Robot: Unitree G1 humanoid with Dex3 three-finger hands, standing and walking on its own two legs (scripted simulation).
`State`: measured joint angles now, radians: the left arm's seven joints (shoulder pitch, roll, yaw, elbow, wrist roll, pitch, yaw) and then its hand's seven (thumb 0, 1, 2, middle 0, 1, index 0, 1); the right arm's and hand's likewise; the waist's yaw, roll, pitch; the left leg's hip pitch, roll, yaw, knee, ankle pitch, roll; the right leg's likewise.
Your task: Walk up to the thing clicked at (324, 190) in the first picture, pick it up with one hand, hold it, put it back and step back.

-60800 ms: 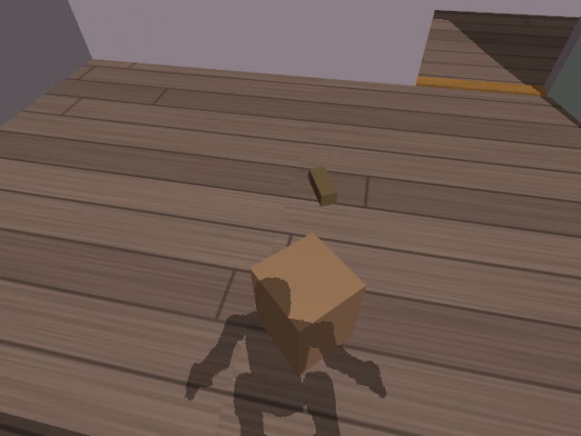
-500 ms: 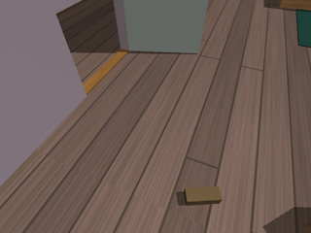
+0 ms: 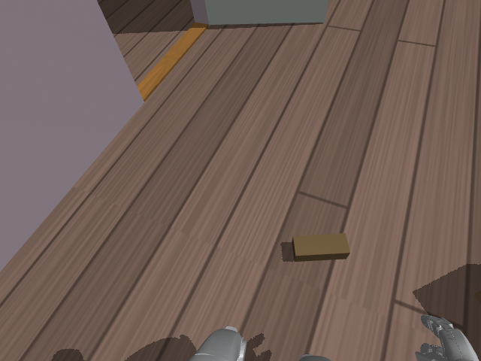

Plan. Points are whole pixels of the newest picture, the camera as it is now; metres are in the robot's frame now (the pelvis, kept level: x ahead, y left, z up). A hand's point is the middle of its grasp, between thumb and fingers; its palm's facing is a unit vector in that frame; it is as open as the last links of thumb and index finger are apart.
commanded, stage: step back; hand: right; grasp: from above
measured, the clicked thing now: (319, 247) +0.56 -0.22 -0.72
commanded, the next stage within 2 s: none
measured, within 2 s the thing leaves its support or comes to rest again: neither
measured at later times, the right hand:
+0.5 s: hand out of the picture +0.03 -0.25 -0.12, palm faces -0.04 +0.90 -0.42, open 7.4 cm
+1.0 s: hand out of the picture -0.17 -0.27 -0.16, palm faces -0.11 +0.91 -0.40, open 7.4 cm
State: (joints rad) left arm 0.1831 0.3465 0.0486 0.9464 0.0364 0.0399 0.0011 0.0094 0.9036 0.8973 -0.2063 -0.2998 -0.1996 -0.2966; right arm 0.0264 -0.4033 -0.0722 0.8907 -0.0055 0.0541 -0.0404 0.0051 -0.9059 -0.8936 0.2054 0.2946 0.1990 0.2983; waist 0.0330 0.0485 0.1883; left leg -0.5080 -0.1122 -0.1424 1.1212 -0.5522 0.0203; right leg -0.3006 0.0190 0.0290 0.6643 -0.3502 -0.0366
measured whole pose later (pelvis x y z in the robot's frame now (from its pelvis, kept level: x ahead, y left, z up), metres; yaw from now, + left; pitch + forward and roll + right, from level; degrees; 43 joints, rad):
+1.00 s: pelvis -0.26 +0.01 -0.01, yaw +7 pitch -3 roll +0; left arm 0.08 0.38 0.04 0.79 0.02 0.03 0.01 0.01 0.90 0.90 -0.21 -0.30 -0.20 -0.30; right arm 0.22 -0.40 -0.09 0.86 -0.02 0.05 0.00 0.01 -0.90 -0.89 0.21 0.29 0.20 0.30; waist -0.03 0.02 0.19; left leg -0.22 -0.01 -0.07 0.71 -0.44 -0.02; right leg -0.43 -0.06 -0.03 0.64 -0.16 0.01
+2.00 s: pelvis -0.56 +0.02 +0.00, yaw +4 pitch -1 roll +0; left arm 0.21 0.42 0.07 0.93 0.02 0.05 -0.01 0.01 0.90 0.90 -0.20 -0.30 -0.20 -0.30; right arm 0.30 -0.36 -0.07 0.96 -0.05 -0.01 0.00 0.01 -0.90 -0.89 0.21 0.30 0.20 0.30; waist -0.04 -0.06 0.05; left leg -0.24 0.03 -0.03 0.61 -0.35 -0.01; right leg -0.38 0.03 0.11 0.87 -0.44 0.02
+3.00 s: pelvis -0.50 +0.00 +0.02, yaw -1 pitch -2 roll +0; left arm 0.06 0.33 0.01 1.07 0.01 -0.02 0.00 0.01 0.90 0.90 -0.21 -0.30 -0.20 -0.30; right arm 0.07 -0.37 -0.02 1.08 0.00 -0.01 0.00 0.01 -0.90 -0.89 0.21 0.29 0.20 0.30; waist -0.02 0.01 0.06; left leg -0.16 0.06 0.04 0.45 -0.25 -0.04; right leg -0.16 0.00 0.01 0.47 -0.28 0.00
